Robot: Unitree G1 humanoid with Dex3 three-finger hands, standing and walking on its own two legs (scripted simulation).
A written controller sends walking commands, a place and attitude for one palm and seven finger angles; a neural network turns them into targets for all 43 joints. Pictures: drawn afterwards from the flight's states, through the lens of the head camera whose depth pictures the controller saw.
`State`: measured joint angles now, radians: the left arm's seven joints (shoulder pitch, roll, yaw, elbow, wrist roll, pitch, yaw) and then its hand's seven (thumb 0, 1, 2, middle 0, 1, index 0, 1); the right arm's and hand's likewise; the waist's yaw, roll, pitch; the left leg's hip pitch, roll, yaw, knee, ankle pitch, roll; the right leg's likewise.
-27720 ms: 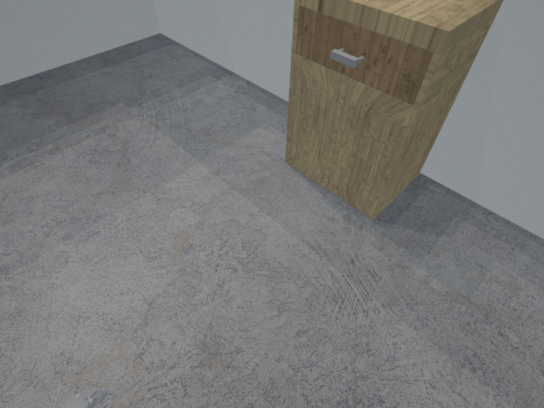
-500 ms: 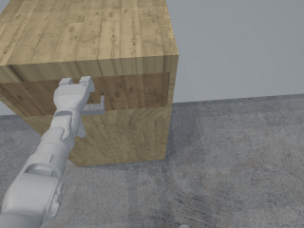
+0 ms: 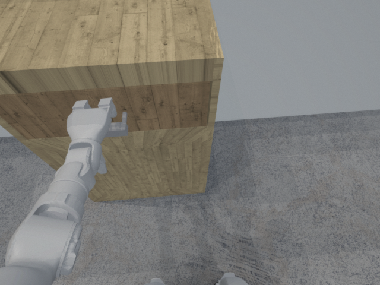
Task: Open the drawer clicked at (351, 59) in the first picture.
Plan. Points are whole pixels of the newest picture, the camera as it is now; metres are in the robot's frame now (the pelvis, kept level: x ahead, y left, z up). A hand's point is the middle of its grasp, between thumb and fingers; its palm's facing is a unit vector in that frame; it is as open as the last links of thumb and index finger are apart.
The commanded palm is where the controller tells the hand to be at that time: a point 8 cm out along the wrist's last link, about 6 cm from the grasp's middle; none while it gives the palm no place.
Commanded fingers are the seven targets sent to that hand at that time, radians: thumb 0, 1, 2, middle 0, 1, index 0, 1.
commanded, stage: lower the fingers behind the handle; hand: left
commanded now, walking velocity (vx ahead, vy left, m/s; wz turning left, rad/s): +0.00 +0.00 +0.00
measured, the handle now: (107, 123) +0.51 +0.21 -0.03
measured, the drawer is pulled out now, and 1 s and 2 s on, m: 0.00 0.00 0.00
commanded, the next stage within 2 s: lift the fingers back up to retry in 1.08 s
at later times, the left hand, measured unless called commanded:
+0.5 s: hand (99, 140) +0.45 +0.22 -0.02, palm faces -0.03 +0.01 -1.00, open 13.8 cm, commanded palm +0.43 +0.22 +0.02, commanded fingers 0.00 -0.50 0.30 -0.30 -1.20 -0.30 -1.20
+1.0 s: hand (99, 141) +0.45 +0.22 -0.02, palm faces -0.03 +0.01 -1.00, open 13.8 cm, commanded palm +0.42 +0.21 +0.01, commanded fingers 0.00 -0.50 0.30 -0.30 -1.20 -0.30 -1.20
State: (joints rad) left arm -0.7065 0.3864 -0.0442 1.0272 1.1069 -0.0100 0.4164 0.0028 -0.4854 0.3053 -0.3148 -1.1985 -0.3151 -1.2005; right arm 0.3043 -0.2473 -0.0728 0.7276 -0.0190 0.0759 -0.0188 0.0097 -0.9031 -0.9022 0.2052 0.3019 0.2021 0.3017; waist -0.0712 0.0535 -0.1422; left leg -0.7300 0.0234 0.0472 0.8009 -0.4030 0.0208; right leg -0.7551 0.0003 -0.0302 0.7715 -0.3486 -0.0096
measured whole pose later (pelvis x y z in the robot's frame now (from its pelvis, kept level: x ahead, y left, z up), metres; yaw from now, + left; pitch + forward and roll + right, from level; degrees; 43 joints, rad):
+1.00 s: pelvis -0.03 +0.00 -0.03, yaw +0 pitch +23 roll -1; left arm -0.82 0.44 -0.08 1.09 1.09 0.01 0.42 0.00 -0.49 0.31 -0.23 -1.30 -0.32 -1.20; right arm 0.34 -0.25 -0.04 0.71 -0.02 0.05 -0.02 0.01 -0.90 -0.90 0.21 0.30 0.20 0.30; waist -0.10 0.06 -0.16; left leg -0.95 0.02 0.04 0.99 -0.44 0.03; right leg -0.97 -0.01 -0.04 0.95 -0.37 -0.01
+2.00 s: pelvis +0.02 +0.00 +0.02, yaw +0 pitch +15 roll -1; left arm -0.62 0.38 -0.08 0.88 1.06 0.00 0.31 0.00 -0.49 0.31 -0.31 -1.20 -0.31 -1.20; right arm 0.27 -0.25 -0.06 0.68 0.00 0.10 -0.03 0.01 -0.90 -0.90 0.21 0.30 0.20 0.30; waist -0.03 0.06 -0.13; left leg -0.57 0.01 0.04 0.69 -0.38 0.02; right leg -0.60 0.00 -0.03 0.67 -0.33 -0.01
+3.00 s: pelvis -0.01 +0.01 +0.01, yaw +0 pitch +16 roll -1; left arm -0.72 0.40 -0.06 1.00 1.10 -0.03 0.36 0.00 -0.49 0.31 -0.32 -1.20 -0.32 -1.20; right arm 0.31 -0.25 -0.06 0.71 0.00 0.06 -0.03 0.01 -0.90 -0.90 0.21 0.30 0.20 0.30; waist -0.07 0.05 -0.12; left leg -0.64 0.01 0.05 0.73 -0.37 0.03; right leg -0.67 0.00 -0.02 0.70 -0.31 0.00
